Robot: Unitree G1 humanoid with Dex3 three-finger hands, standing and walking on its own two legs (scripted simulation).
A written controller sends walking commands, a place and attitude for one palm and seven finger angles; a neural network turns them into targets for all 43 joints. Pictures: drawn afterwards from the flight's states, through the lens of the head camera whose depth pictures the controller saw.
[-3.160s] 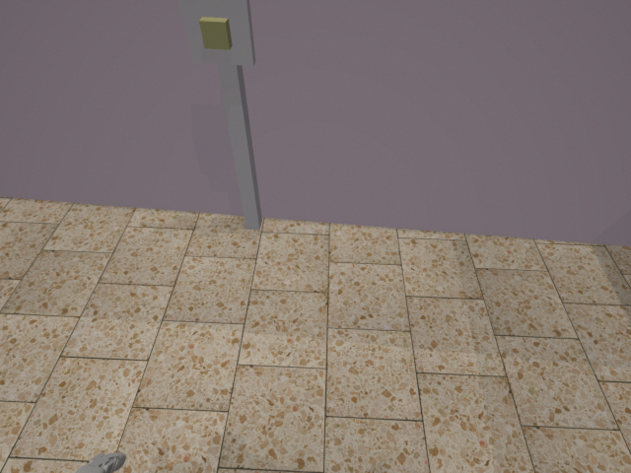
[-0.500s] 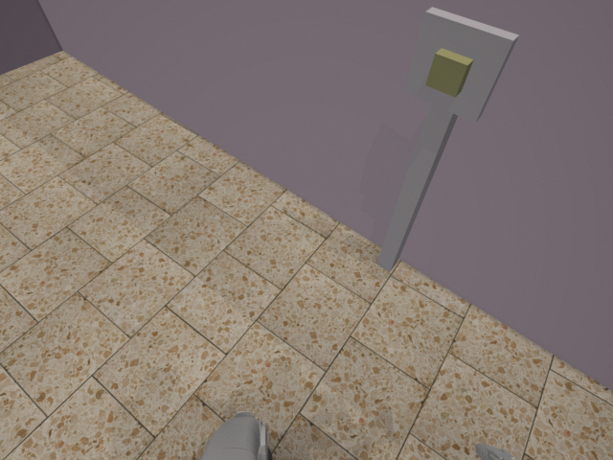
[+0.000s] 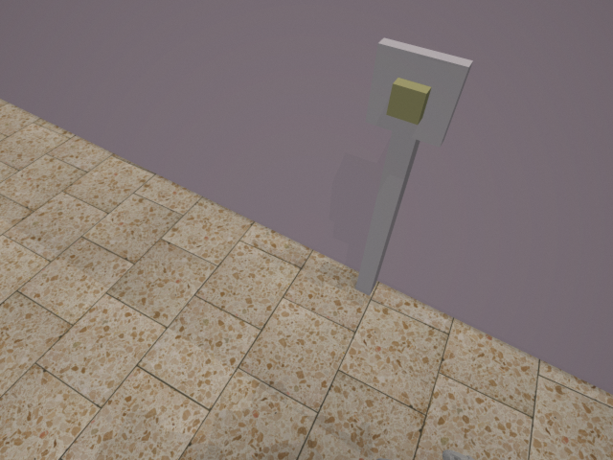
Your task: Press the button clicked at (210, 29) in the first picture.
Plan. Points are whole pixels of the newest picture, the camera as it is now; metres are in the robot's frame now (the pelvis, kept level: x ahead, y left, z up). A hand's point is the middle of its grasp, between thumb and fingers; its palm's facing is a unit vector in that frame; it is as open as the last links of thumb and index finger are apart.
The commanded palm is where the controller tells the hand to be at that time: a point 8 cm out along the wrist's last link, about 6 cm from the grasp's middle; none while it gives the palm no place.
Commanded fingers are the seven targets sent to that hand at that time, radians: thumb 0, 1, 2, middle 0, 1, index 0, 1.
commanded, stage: turn to face it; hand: left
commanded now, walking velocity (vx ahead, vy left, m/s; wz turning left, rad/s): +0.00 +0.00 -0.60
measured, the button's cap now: (408, 100) +0.77 -0.15 +0.07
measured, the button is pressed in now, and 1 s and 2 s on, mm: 0 0 0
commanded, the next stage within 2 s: take the last steps up to it in 0.68 s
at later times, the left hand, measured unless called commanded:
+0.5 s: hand (204, 450) +0.16 +0.17 -0.16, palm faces -0.24 -0.94 -0.25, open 7.4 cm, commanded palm none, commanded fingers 0.00 0.90 0.90 -0.20 -0.30 -0.20 -0.30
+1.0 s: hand (227, 457) +0.15 +0.13 -0.17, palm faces -0.43 -0.87 -0.21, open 7.4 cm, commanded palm none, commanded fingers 0.00 0.90 0.90 -0.20 -0.30 -0.20 -0.30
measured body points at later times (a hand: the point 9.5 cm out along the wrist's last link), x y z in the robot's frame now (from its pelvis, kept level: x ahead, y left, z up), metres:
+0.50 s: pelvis +0.01 -0.01 +0.00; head +0.04 -0.01 +0.45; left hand +0.17 +0.22 -0.14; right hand +0.01 -0.28 -0.14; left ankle +0.05 +0.12 -0.71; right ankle +0.01 -0.12 -0.74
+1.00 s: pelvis +0.01 -0.01 -0.01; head +0.02 -0.03 +0.44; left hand +0.17 +0.18 -0.15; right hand -0.11 -0.21 -0.17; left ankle +0.05 +0.11 -0.73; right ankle -0.07 -0.08 -0.74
